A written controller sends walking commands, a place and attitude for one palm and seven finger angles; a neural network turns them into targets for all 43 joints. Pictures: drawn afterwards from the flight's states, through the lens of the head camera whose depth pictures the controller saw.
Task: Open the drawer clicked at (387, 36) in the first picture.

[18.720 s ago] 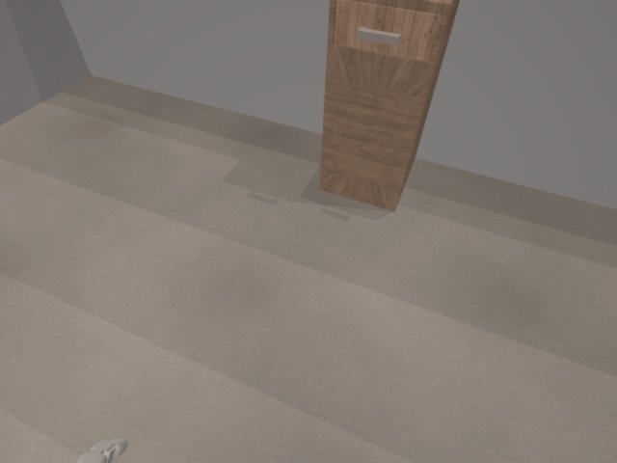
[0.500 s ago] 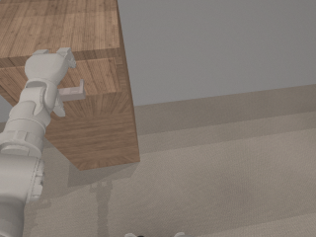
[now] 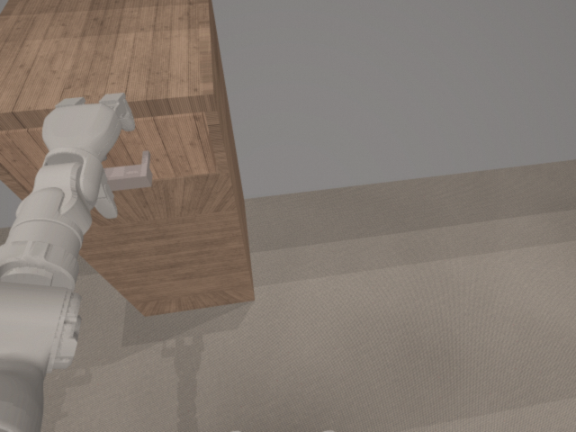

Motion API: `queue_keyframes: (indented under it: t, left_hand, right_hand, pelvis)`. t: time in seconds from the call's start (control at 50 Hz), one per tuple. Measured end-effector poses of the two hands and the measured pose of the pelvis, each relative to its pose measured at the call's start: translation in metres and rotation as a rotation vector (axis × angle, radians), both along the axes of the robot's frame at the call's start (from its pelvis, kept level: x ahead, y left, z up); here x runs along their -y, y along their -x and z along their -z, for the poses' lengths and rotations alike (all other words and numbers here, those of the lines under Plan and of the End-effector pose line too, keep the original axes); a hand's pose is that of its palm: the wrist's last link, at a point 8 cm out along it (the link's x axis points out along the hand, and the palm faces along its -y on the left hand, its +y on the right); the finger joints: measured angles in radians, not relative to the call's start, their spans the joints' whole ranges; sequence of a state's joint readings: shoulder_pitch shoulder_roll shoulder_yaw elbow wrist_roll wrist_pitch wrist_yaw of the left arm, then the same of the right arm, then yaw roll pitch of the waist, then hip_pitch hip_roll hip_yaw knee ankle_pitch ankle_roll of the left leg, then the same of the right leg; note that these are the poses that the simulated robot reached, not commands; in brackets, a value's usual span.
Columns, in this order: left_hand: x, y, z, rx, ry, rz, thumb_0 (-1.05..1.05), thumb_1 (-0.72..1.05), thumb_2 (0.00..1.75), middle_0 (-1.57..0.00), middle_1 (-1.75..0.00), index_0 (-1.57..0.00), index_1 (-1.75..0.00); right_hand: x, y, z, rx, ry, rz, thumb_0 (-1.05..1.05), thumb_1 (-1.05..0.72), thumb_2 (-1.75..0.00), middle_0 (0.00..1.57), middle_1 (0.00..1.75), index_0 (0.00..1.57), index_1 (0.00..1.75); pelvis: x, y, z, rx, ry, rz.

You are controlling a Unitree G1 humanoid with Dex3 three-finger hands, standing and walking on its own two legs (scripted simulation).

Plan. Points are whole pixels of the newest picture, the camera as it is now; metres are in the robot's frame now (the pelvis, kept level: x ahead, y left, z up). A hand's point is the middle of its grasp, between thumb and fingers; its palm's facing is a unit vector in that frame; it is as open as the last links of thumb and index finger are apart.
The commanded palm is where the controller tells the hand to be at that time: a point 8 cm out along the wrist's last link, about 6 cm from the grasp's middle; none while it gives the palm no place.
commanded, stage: move the hooked fingers above the handle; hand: left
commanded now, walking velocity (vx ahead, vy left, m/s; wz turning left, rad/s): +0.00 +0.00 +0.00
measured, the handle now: (107, 169) +0.53 +0.27 +0.02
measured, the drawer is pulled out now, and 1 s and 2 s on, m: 0.00 0.00 0.00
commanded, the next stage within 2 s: lower the fingers behind the handle in 1.84 s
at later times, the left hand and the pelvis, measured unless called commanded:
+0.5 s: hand (102, 158) +0.49 +0.24 +0.09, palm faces +0.00 -0.01 -1.00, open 13.6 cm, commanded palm +0.47 +0.30 +0.12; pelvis +0.00 +0.00 +0.00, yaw +0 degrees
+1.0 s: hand (97, 162) +0.49 +0.25 +0.09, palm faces +0.01 -0.03 -1.00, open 13.6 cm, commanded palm +0.47 +0.30 +0.12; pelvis +0.00 +0.02 +0.00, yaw -1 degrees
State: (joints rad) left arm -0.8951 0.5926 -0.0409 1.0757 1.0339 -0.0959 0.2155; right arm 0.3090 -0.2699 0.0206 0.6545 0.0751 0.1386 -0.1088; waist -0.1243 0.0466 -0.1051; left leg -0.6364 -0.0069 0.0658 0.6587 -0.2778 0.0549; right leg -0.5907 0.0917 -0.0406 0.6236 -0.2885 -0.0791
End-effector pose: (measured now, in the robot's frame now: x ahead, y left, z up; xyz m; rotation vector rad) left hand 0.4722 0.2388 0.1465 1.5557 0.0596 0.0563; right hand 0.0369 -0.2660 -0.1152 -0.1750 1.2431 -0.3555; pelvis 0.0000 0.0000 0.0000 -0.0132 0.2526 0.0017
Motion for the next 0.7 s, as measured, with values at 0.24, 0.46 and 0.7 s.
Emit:
queue_keyframes:
  t: [0.24, 0.46, 0.7]
  left_hand:
    - [0.000, 0.000, 0.001, 0.012, -0.010, 0.002, 0.00, -0.49, 0.30, -0.37, -1.25, -0.35, -1.27]
    - [-0.001, 0.000, 0.000, -0.002, -0.006, 0.009, 0.00, -0.49, 0.30, -0.36, -1.25, -0.34, -1.25]
    - [-0.004, 0.001, 0.003, 0.016, 0.002, 0.031, 0.00, -0.49, 0.30, -0.35, -1.27, -0.34, -1.23]
  right_hand:
    - [0.008, -0.001, -0.002, -0.011, 0.027, -0.007, 0.00, -0.90, -0.90, 0.20, 0.30, 0.20, 0.30]
    - [0.005, 0.007, -0.003, -0.010, 0.029, 0.015, 0.00, -0.90, -0.90, 0.20, 0.30, 0.20, 0.30]
    - [-0.006, 0.014, 0.000, -0.030, 0.012, 0.019, 0.00, -0.90, -0.90, 0.20, 0.30, 0.20, 0.30]
  pelvis:
    - [0.001, 0.001, 0.001, -0.004, 0.001, -0.008]
    - [-0.002, 0.003, 0.001, 0.000, 0.003, 0.001]
    - [-0.009, 0.003, 0.001, -0.003, 0.006, 0.008]
